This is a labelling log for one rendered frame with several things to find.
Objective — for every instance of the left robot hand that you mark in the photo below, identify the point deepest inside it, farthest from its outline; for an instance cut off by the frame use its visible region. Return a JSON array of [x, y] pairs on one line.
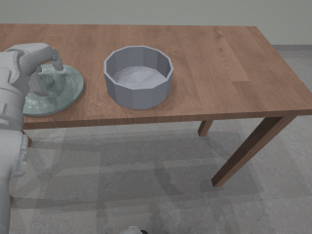
[[42, 53]]

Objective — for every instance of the table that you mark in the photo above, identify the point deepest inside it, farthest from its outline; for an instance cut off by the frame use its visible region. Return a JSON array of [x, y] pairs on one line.
[[221, 72]]

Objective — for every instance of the left robot forearm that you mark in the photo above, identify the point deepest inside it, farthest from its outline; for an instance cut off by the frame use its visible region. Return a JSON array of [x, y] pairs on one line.
[[16, 67]]

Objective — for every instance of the robot left shin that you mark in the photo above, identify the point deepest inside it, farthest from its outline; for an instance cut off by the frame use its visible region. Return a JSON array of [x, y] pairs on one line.
[[134, 228]]

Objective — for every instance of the robot left upper arm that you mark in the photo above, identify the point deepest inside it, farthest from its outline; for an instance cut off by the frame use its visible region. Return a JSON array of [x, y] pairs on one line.
[[13, 163]]

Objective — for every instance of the pot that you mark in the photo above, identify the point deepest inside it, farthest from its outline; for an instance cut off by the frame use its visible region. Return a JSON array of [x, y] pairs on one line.
[[138, 77]]

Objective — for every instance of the knob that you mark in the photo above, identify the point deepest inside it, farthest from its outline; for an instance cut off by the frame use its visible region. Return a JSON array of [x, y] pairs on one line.
[[48, 81]]

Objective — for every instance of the lid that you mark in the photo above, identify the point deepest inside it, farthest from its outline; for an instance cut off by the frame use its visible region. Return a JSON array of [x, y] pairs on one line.
[[69, 85]]

